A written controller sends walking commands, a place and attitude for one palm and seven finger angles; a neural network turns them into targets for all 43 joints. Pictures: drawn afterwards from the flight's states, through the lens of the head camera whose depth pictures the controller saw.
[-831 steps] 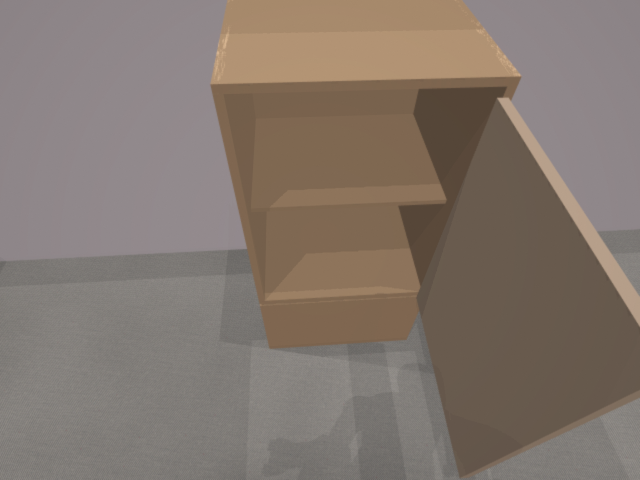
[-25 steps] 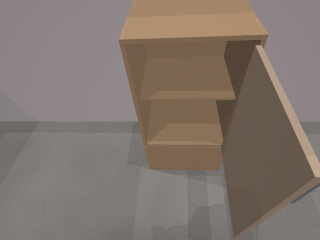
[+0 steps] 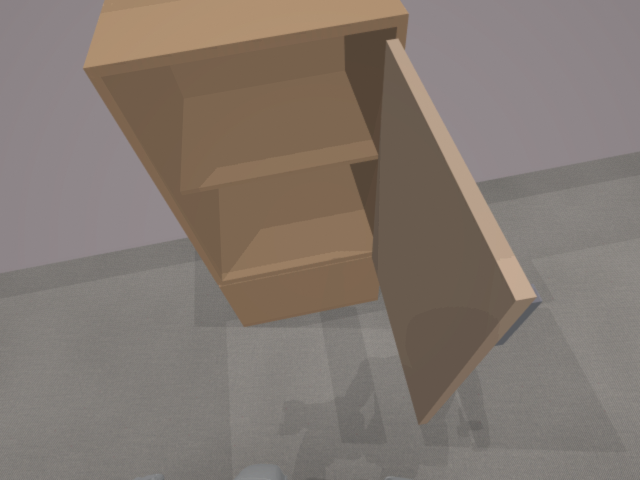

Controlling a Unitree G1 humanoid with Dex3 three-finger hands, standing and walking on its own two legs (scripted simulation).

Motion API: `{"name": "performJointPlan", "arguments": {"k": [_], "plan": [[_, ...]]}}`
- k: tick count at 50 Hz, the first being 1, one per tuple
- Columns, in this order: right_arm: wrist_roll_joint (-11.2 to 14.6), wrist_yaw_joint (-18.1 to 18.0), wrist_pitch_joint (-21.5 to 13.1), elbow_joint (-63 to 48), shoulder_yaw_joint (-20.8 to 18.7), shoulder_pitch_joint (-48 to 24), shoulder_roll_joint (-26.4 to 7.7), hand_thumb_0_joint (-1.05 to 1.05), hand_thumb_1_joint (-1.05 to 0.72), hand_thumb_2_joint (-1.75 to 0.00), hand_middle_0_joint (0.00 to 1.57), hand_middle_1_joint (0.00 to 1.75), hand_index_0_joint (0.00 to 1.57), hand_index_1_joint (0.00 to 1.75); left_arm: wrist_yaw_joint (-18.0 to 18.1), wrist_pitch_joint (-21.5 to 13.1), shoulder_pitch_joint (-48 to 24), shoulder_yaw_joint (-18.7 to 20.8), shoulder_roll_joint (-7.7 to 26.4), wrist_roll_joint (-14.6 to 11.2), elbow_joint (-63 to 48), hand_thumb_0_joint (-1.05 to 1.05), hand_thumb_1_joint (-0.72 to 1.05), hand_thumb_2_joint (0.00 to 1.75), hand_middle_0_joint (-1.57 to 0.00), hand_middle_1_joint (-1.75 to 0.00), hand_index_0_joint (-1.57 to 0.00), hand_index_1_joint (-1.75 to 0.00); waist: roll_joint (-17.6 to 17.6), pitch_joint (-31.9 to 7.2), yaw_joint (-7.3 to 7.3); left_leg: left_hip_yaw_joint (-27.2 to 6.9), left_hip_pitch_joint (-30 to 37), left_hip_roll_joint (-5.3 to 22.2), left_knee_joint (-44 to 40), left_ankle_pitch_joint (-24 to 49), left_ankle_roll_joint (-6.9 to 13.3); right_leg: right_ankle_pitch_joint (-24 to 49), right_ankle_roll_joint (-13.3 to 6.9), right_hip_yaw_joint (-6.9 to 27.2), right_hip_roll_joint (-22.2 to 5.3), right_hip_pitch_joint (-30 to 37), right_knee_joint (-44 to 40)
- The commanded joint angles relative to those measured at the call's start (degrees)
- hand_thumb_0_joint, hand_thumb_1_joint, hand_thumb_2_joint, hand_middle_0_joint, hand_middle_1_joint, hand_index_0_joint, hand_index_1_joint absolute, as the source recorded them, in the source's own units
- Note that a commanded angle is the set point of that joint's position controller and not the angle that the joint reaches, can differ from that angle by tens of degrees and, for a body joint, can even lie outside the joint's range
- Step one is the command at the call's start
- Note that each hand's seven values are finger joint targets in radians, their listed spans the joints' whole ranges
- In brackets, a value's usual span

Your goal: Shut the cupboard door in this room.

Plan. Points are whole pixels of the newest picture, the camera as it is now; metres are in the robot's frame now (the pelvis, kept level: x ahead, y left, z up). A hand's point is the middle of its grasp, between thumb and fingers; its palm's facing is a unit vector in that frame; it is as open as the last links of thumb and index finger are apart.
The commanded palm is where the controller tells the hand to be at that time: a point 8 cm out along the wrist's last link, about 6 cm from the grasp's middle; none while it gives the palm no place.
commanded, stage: stand and wait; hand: left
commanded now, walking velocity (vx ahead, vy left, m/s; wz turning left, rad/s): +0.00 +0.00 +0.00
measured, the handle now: (492, 321) +0.31 -0.18 +0.00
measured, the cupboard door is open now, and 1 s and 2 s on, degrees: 89 89 89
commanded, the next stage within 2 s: turn or walk to find it in 1.72 s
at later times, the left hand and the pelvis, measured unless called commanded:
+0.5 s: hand out of the picture +0.08 +0.18 -0.16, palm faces +0.02 -0.98 -0.22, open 7.4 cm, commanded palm none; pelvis +0.04 +0.00 +0.02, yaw -3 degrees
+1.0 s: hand out of the picture +0.05 +0.19 -0.15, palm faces -0.01 -0.98 -0.20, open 7.4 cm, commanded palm none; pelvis +0.05 +0.02 +0.02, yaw -3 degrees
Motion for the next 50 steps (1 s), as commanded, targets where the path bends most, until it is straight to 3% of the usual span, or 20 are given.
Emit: {"name": "performJointPlan", "arguments": {"k": [1, 3, 5, 10, 15, 18, 20, 21, 22, 25, 27, 32, 50], "plan": [[0.03, -0.33, -1.57, -3.87, 0.18, -0.16, -3.61, 0.00, -0.90, -0.90, 0.20, 0.30, 0.20, 0.30, 1.79, -0.89, 3.64, 1.26, 8.63, -0.14, -3.26, 0.00, 0.90, 0.90, -0.20, -0.30, -0.20, -0.30, -6.53, -10.15, 0.25, -3.72, -10.95, -0.09, 13.18, 4.08, 0.00, 46.88, -7.00, 20.06, -17.64, 15.15, -15.55], [0.12, -0.03, -1.29, -2.63, 0.49, 1.51, -2.92, 0.00, -0.90, -0.90, 0.20, 0.30, 0.20, 0.30, 1.82, -1.24, 3.36, 0.86, 8.33, 0.02, -3.22, 0.00, 0.90, 0.90, -0.20, -0.30, -0.20, -0.30, -7.58, -11.53, -0.47, -2.86, -9.34, -0.78, 10.01, 6.21, -0.40, 46.60, -5.93, 16.56, -16.08, 15.74, -15.89], [0.25, 0.17, -1.26, -1.78, 0.75, 1.56, -2.13, 0.00, -0.90, -0.90, 0.20, 0.30, 0.20, 0.30, 1.98, -1.44, 4.19, 0.68, 8.16, 0.06, -2.52, 0.00, 0.90, 0.90, -0.20, -0.30, -0.20, -0.30, -7.22, -11.70, -0.05, -1.98, -8.48, -1.21, 5.81, 7.38, -0.71, 46.87, -5.47, 15.28, -15.64, 17.06, -16.32], [0.53, 0.43, -1.44, -0.67, 1.09, 1.02, -1.15, 0.00, -0.90, -0.90, 0.20, 0.30, 0.20, 0.30, 1.93, -1.66, 5.16, 0.02, 7.94, 0.11, -1.12, 0.00, 0.90, 0.90, -0.20, -0.30, -0.20, -0.30, -8.66, -9.34, 0.21, -1.10, -5.41, -1.51, -3.39, 8.10, -0.70, 42.99, -5.20, 14.83, -15.33, 15.47, -18.10], [0.69, 0.21, -2.34, 0.83, 1.54, 0.60, 0.23, 0.00, -0.90, -0.90, 0.20, 0.30, 0.20, 0.30, 2.09, -1.90, 6.35, -0.21, 7.39, 0.09, 1.23, 0.00, 0.90, 0.90, -0.20, -0.30, -0.20, -0.30, -8.77, -7.83, 0.82, 0.02, -0.84, -2.06, -14.56, 7.38, -0.11, 44.61, -5.18, 16.31, -15.47, 15.19, -17.83], [0.62, -0.06, -2.84, 2.89, 1.82, 3.96, 0.96, 0.00, -0.90, -0.90, 0.20, 0.30, 0.20, 0.30, 2.29, -2.02, 5.36, -0.50, 6.46, -0.32, 2.46, 0.00, 0.90, 0.90, -0.20, -0.30, -0.20, -0.30, -8.44, -7.84, -0.57, 0.16, 4.99, -1.87, -24.38, 13.15, 0.38, 41.94, -3.22, 15.09, -13.96, 13.66, -16.60], [0.55, -0.22, -3.49, 4.58, 1.82, 6.44, 0.40, 0.00, -0.90, -0.90, 0.20, 0.30, 0.20, 0.30, 2.19, -1.97, 5.67, -0.92, 5.14, -0.72, 3.46, 0.00, 0.90, 0.90, -0.20, -0.30, -0.20, -0.30, -5.45, -7.82, -1.25, -1.47, 12.25, -0.12, -32.21, 25.38, 1.48, 35.46, 0.37, 13.42, -11.59, 9.62, -14.75], [0.36, -0.38, -3.86, 4.99, 1.70, 6.62, -0.74, 0.00, -0.90, -0.90, 0.20, 0.30, 0.20, 0.30, 2.17, -1.93, 6.39, -1.09, 4.20, -0.75, 3.74, 0.00, 0.90, 0.90, -0.20, -0.30, -0.20, -0.30, -2.66, -8.28, -0.72, -2.81, 15.22, 2.60, -31.50, 33.30, 2.70, 31.67, 2.33, 11.90, -9.38, 7.86, -14.50], [0.31, -0.46, -3.89, 5.11, 1.65, 6.69, -1.28, 0.00, -0.90, -0.90, 0.20, 0.30, 0.20, 0.30, 2.28, -1.85, 6.95, -1.24, 3.53, -0.54, 3.87, 0.00, 0.90, 0.90, -0.20, -0.30, -0.20, -0.30, -2.37, -7.98, -0.43, -2.87, 15.59, 3.84, -29.90, 35.14, 3.39, 27.73, 3.30, 11.31, -8.27, 6.89, -15.75], [0.34, -0.97, -3.99, 6.58, 2.33, 6.58, -0.06, 0.00, -0.90, -0.90, 0.20, 0.30, 0.20, 0.30, 2.18, -1.75, 6.04, -1.53, 3.59, -0.75, 5.77, 0.00, 0.90, 0.90, -0.20, -0.30, -0.20, -0.30, 1.79, -6.92, -0.61, -3.08, 14.54, 3.47, -30.21, 35.94, 3.59, 26.92, 3.55, 10.35, -8.00, 8.71, -15.97], [0.35, -1.04, -3.94, 6.94, 2.58, 6.79, 0.23, 0.00, -0.90, -0.90, 0.20, 0.30, 0.20, 0.30, 2.14, -1.83, 6.36, -1.89, 3.32, -0.76, 6.86, 0.00, 0.90, 0.90, -0.20, -0.30, -0.20, -0.30, -0.61, -6.26, -0.76, -2.94, 13.95, 2.82, -31.44, 32.88, 3.26, 26.34, 3.25, 10.66, -8.12, 9.34, -16.92], [0.35, -1.12, -4.10, 7.93, 2.97, 8.09, 0.35, 0.00, -0.90, -0.90, 0.20, 0.30, 0.20, 0.30, 2.14, -1.97, 7.32, -2.67, 2.78, -0.81, 8.34, 0.00, 0.90, 0.90, -0.20, -0.30, -0.20, -0.30, -2.51, -4.27, -0.91, -3.02, 13.88, 2.19, -33.81, 30.06, 3.34, 24.82, 3.24, 10.67, -8.27, 9.19, -18.40], [0.45, -1.23, -4.89, 9.64, 3.19, 11.64, 1.19, 0.00, -0.90, -0.90, 0.20, 0.30, 0.20, 0.30, 2.53, -2.28, 9.68, -3.13, 1.57, -0.83, 9.39, 0.00, 0.90, 0.90, -0.20, -0.30, -0.20, -0.30, -3.49, -4.21, -1.03, -3.78, 13.99, 1.43, -35.56, 30.35, 4.31, 22.86, 3.20, 10.02, -8.33, 9.71, -18.54]]}}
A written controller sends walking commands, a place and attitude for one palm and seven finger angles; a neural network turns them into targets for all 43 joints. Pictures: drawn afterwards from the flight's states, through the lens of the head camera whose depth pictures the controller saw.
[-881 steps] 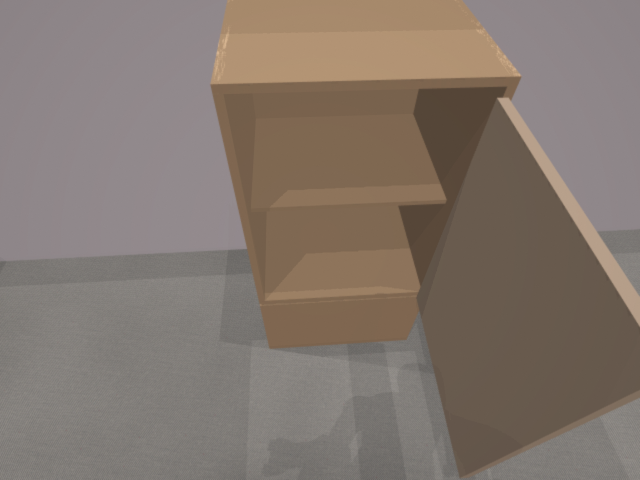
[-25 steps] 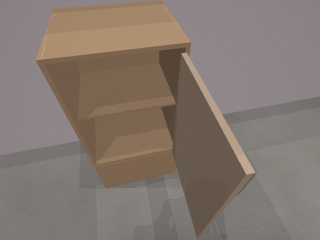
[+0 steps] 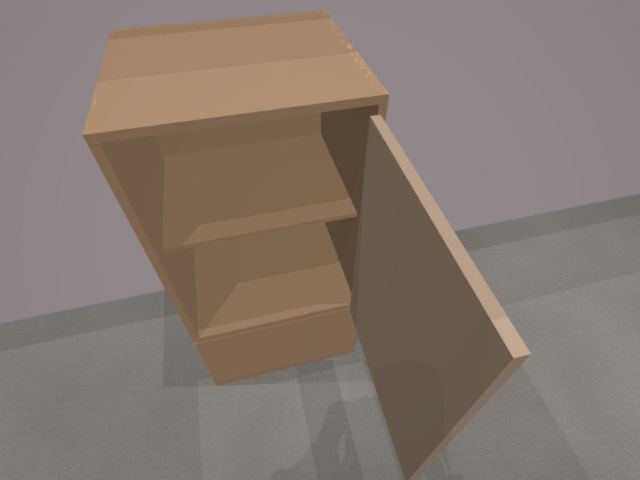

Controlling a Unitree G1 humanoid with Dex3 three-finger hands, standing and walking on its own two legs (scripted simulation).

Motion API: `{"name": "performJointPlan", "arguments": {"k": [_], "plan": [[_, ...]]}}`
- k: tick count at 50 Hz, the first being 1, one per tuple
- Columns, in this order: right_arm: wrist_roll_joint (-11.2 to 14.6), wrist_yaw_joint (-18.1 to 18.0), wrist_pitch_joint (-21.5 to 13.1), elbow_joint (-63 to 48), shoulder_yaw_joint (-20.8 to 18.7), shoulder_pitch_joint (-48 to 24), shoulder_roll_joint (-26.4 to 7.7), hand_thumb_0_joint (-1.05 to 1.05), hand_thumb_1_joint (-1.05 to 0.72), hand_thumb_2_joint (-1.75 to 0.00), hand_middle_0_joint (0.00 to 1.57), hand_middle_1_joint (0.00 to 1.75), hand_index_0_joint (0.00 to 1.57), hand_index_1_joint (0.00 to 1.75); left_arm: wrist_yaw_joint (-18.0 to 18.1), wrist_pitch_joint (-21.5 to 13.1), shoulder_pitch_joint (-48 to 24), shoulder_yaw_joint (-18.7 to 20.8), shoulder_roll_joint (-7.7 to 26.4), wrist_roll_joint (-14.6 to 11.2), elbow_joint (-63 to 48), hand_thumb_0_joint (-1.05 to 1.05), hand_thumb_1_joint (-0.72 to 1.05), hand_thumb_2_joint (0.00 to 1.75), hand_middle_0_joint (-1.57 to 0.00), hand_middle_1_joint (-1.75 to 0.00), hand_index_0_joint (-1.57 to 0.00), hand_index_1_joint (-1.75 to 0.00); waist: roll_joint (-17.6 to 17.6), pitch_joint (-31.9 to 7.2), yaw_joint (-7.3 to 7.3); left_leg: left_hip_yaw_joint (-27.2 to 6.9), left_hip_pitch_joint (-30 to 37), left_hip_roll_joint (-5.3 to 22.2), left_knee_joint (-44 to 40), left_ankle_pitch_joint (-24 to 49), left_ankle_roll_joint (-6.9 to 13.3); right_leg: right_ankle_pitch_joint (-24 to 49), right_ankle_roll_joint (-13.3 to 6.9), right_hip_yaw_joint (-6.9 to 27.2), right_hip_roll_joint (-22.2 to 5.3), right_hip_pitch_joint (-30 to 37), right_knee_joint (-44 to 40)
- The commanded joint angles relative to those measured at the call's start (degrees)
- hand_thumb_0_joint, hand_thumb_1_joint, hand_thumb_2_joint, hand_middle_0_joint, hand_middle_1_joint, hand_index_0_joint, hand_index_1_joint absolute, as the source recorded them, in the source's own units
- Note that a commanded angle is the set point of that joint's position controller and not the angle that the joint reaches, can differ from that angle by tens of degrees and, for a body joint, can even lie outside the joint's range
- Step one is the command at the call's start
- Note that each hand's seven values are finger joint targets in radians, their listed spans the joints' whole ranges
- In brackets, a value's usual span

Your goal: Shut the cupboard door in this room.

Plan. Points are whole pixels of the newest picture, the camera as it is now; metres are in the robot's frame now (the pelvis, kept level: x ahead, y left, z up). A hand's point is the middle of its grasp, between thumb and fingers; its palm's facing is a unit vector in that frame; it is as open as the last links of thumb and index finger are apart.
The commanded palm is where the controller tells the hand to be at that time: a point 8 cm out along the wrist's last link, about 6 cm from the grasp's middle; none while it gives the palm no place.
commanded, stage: stand and wait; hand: left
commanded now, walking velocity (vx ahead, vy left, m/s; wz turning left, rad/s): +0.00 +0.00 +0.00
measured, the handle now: (481, 374) +0.27 -0.19 -0.03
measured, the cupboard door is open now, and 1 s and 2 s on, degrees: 89 89 88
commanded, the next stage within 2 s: turn or walk to find it in 0.72 s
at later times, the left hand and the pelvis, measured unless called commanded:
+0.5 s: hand out of the picture +0.00 +0.18 -0.17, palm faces +0.04 -0.97 -0.22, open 7.4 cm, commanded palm none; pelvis -0.01 +0.00 +0.00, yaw +0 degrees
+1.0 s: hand out of the picture +0.03 +0.21 -0.17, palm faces +0.10 -0.96 -0.27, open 7.4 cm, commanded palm none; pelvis -0.02 +0.00 +0.00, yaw +5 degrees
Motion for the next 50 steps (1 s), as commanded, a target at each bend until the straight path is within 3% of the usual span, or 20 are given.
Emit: {"name": "performJointPlan", "arguments": {"k": [1, 15, 37, 39, 42, 45, 47, 50], "plan": [[0.09, -0.76, -0.73, -1.74, -0.79, 3.25, -6.00, 0.00, -0.90, -0.90, 0.20, 0.30, 0.20, 0.30, 0.30, -0.53, 3.55, 0.89, 6.12, 0.01, -1.60, 0.00, 0.90, 0.90, -0.20, -0.30, -0.20, -0.30, -0.01, 1.96, 0.02, -5.56, 0.78, 6.51, -1.58, 14.75, 1.38, 18.99, 0.63, 5.77, -8.17, -3.68, -2.83], [0.08, -0.65, -0.74, -2.39, -1.20, 1.81, -7.41, 0.00, -0.90, -0.90, 0.20, 0.30, 0.20, 0.30, 0.24, -0.70, 2.58, 1.08, 7.61, 0.16, -2.11, 0.00, 0.90, 0.90, -0.20, -0.30, -0.20, -0.30, 0.15, 2.92, -0.19, -6.00, 0.46, 6.30, -1.86, 12.99, 1.56, 17.94, 0.49, 5.93, -8.42, -4.36, -3.53], [-0.01, -0.01, -0.90, -4.59, -1.89, -5.01, -14.77, 0.00, -0.90, -0.90, 0.20, 0.30, 0.20, 0.30, -0.51, -1.45, -3.32, 2.04, 14.88, 0.22, -4.05, 0.00, 0.90, 0.90, -0.20, -0.30, -0.20, -0.30, -0.37, 0.30, -0.13, -6.95, 1.40, 6.63, -2.70, 13.16, 1.43, 20.41, 0.07, 6.34, -9.53, -2.03, -5.29], [0.02, 0.18, -0.60, -4.81, -1.61, -5.11, -13.72, 0.00, -0.90, -0.90, 0.20, 0.30, 0.20, 0.30, -0.44, -1.17, -3.42, 2.06, 14.40, 0.16, -4.37, 0.00, 0.90, 0.90, -0.20, -0.30, -0.20, -0.30, -0.52, -0.39, -0.02, -7.17, 0.46, 6.45, -1.99, 13.59, 1.26, 20.29, 0.43, 5.62, -9.91, -1.26, -4.47], [-0.17, 0.40, 0.29, -4.91, -0.87, -4.00, -10.73, 0.00, -0.90, -0.90, 0.20, 0.30, 0.20, 0.30, -0.15, -0.09, -2.44, 1.61, 12.07, -0.02, -4.55, 0.00, 0.90, 0.90, -0.20, -0.30, -0.20, -0.30, -0.05, -0.32, 0.20, -7.13, -2.28, 5.99, -0.06, 14.49, 0.53, 20.10, 1.01, 4.42, -10.81, -0.89, -2.38], [-0.22, 0.59, 0.99, -5.86, -1.19, -4.05, -10.99, 0.00, -0.90, -0.90, 0.20, 0.30, 0.20, 0.30, 0.03, 0.55, -2.40, 2.04, 12.91, 0.05, -5.49, 0.00, 0.90, 0.90, -0.20, -0.30, -0.20, -0.30, -0.81, -0.32, 0.54, -7.24, -5.35, 5.33, 2.82, 13.84, 0.25, 19.57, 0.58, 4.21, -12.15, -0.53, -0.72], [-0.22, 0.74, 1.39, -6.69, -1.51, -4.23, -11.28, 0.00, -0.90, -0.90, 0.20, 0.30, 0.20, 0.30, 0.13, 0.78, -2.79, 2.56, 13.96, 0.10, -6.26, 0.00, 0.90, 0.90, -0.20, -0.30, -0.20, -0.30, -2.57, -0.09, 0.70, -6.68, -8.07, 4.34, 6.17, 12.61, -0.18, 19.85, -0.74, 4.97, -14.36, 0.12, -0.57], [-0.25, 0.86, 1.87, -7.97, -2.23, -3.95, -11.06, 0.00, -0.90, -0.90, 0.20, 0.30, 0.20, 0.30, 0.33, 1.07, -3.32, 3.24, 14.94, 0.32, -7.73, 0.00, 0.90, 0.90, -0.20, -0.30, -0.20, -0.30, -5.30, 0.04, 0.64, -5.00, -10.26, 3.32, 13.77, 6.89, -0.67, 22.49, -4.26, 6.09, -18.66, -0.61, -0.32]]}}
